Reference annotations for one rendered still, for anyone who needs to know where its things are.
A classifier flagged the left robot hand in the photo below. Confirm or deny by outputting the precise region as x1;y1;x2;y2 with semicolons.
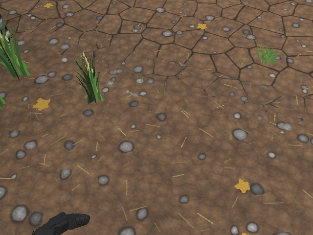
32;212;90;235

